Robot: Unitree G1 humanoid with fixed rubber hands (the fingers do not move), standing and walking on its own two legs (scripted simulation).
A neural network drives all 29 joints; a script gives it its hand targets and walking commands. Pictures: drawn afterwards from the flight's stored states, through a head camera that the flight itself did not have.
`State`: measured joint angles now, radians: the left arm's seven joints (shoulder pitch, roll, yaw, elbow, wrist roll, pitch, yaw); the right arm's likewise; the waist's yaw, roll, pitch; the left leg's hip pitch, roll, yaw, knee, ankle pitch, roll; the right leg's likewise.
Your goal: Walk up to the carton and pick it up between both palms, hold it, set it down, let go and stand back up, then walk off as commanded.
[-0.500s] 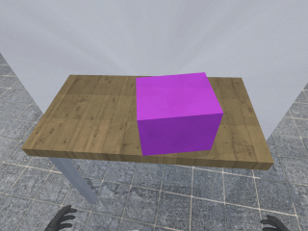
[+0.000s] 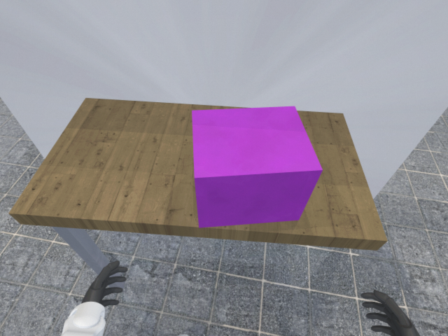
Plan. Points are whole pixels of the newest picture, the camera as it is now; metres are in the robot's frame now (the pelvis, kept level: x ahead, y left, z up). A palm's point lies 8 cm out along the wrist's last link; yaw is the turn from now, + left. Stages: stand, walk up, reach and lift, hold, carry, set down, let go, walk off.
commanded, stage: reach and lift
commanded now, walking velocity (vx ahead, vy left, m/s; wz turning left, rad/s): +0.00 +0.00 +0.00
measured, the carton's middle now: (246, 166) +0.45 -0.02 +0.02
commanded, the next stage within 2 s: none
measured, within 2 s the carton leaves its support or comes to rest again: neither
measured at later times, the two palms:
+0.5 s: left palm (99, 304) +0.18 +0.24 -0.03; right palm (397, 307) +0.18 -0.26 -0.02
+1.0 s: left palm (98, 270) +0.22 +0.23 +0.02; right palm (396, 277) +0.22 -0.25 +0.03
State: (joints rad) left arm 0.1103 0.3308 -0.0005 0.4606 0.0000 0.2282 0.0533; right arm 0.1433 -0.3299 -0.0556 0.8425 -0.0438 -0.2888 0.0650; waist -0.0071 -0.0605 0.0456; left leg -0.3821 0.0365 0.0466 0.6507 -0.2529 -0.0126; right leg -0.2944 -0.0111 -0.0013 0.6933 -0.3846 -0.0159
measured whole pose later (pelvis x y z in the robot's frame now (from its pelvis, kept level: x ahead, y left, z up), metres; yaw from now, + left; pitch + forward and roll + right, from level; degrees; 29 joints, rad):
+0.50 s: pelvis +0.01 -0.02 +0.02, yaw +0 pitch -1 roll +2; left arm 0.26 0.31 0.00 0.36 -0.04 0.02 0.05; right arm 0.26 -0.23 -0.06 0.51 0.07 -0.28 0.06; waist 0.02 -0.06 0.03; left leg -0.23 0.02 0.05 0.39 -0.14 -0.03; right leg -0.19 -0.02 0.00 0.52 -0.32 -0.02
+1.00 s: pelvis +0.02 -0.01 +0.02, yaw +0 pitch -1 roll +2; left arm 0.20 0.30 0.00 0.29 -0.15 -0.10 0.09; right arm 0.27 -0.23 -0.06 0.27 0.21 -0.22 0.06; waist 0.02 -0.05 0.00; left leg -0.23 0.02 0.05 0.38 -0.14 -0.03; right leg -0.18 -0.02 0.00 0.49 -0.30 -0.02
